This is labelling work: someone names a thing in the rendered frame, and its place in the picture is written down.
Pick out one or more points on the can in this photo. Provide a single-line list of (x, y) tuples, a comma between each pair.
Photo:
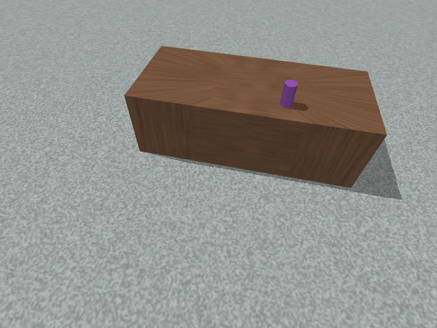
[(288, 93)]

